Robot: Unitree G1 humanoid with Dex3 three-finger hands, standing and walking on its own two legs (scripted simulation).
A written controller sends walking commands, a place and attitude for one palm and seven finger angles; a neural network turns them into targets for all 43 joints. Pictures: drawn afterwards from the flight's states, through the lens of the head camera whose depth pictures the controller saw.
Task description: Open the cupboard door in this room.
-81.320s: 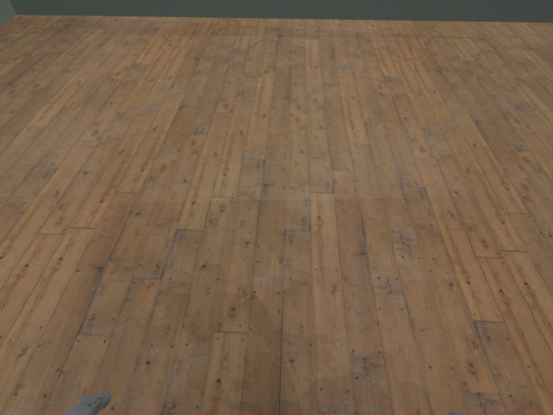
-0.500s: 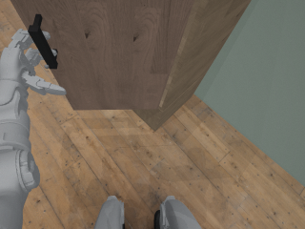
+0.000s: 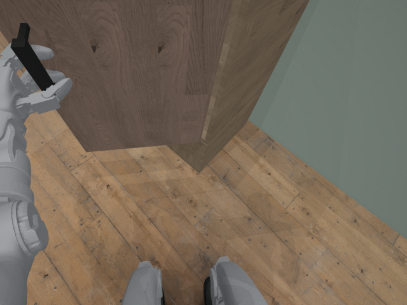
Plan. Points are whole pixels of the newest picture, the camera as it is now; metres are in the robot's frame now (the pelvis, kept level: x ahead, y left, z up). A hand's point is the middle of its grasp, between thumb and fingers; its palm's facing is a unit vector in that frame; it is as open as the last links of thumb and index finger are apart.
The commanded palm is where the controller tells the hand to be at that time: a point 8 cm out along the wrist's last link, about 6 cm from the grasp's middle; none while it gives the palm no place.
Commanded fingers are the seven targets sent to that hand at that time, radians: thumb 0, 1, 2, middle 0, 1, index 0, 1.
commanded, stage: close the thumb around the handle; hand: left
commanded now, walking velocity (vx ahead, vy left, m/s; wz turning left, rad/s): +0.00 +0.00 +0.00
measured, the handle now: (38, 62) +0.55 +0.27 +0.07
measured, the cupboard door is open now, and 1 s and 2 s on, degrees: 50 72 93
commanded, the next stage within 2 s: pull the door open along its arc in 0.22 s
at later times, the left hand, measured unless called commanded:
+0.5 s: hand (49, 91) +0.50 +0.25 +0.07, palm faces +0.02 -1.00 +0.00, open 5.6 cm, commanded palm +0.46 +0.28 +0.06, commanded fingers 0.00 0.90 0.90 -0.40 -1.35 -0.40 -1.35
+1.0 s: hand (75, 149) +0.38 +0.19 +0.07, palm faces +0.27 -0.96 +0.11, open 6.0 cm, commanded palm +0.32 +0.24 +0.06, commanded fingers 0.00 0.90 0.90 -0.40 -1.35 -0.40 -1.35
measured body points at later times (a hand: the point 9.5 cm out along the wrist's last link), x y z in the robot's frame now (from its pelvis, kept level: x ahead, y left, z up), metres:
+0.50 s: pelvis +0.00 +0.00 +0.00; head +0.14 +0.03 +0.42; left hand +0.49 +0.30 +0.07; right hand +0.02 -0.26 -0.11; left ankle +0.02 +0.10 -0.64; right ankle +0.02 -0.12 -0.64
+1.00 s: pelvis +0.01 +0.00 +0.02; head +0.09 +0.01 +0.46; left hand +0.36 +0.24 +0.06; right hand +0.15 -0.24 -0.08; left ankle +0.02 +0.10 -0.64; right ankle +0.02 -0.12 -0.64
